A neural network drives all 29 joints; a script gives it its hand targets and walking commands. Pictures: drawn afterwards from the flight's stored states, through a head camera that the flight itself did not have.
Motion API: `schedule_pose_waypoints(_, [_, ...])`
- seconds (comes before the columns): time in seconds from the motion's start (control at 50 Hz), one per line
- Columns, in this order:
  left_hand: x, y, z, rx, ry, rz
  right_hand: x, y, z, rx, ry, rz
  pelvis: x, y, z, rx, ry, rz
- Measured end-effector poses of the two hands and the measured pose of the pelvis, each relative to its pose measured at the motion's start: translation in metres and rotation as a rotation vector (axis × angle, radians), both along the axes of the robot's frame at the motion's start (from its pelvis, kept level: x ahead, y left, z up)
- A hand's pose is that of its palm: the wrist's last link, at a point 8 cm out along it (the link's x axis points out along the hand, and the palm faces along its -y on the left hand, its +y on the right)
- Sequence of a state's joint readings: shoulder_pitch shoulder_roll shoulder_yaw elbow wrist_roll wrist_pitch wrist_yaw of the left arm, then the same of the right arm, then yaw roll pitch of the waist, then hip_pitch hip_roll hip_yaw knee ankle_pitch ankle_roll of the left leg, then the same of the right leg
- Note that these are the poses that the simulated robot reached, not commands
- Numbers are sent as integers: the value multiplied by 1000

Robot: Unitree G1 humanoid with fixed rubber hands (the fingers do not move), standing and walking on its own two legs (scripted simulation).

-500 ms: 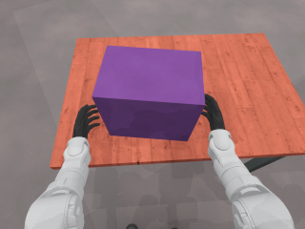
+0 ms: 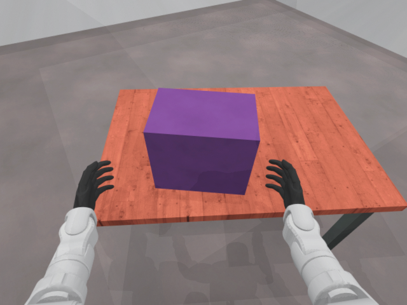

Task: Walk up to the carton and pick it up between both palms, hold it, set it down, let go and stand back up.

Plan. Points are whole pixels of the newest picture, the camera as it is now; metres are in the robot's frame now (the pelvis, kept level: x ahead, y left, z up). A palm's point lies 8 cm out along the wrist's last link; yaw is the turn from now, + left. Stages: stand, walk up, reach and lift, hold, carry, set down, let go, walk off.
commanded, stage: set down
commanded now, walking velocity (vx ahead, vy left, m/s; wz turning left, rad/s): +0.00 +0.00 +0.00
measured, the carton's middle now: (203, 143) +0.53 +0.03 -0.01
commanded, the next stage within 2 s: none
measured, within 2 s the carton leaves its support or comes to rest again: neither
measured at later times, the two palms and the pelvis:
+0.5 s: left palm (79, 245) +0.25 +0.26 -0.02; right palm (303, 235) +0.28 -0.18 +0.00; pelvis +0.00 +0.00 +0.00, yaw +0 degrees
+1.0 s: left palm (73, 272) +0.21 +0.26 -0.03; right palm (311, 260) +0.24 -0.19 -0.02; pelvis +0.03 +0.00 +0.00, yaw +0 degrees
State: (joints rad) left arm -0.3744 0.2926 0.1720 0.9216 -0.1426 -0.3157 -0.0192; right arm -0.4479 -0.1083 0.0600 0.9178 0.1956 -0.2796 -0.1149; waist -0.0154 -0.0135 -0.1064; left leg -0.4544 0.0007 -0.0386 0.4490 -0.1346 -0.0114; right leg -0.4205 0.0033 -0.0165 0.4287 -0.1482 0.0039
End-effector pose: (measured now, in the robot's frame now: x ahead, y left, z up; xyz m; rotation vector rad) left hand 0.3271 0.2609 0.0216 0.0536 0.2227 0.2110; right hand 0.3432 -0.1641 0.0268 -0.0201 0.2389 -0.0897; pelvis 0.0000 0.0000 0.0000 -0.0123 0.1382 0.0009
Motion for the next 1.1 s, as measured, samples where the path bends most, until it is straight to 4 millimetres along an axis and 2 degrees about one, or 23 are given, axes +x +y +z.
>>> schedule_pose_waypoints(0.1, [-14, -9, 0, -21, 3, -12, -18, -3, 0, 6, 14, -4, -6, 0, 1, 0, -60, 1])
schedule_pose_waypoints(0.26, [-54, -19, -30, -73, 89, 2, -53, -14, -18, 15, 65, -33, -10, 0, 1, 1, -112, 1])
schedule_pose_waypoints(0.34, [-65, -14, -37, -63, 99, 12, -62, -16, -24, 15, 86, -39, -10, 0, 1, 1, -114, 1])
schedule_pose_waypoints(0.52, [-79, 3, -37, -11, 90, 37, -69, -16, -27, 27, 82, -13, -2, -1, 2, 1, -127, 2])
schedule_pose_waypoints(0.78, [-120, 4, -56, -3, 196, 44, -103, -28, -46, 45, 130, -48, 20, -3, 3, 4, -171, 3])
schedule_pose_waypoints(0.9, [-127, 5, -60, -3, 229, 48, -110, -26, -50, 50, 150, -40, 24, -3, 3, 5, -178, 3])
schedule_pose_waypoints(1.1, [-117, -2, -58, -28, 245, 41, -109, -31, -49, 57, 162, -53, 27, -4, 3, 5, -197, 3])
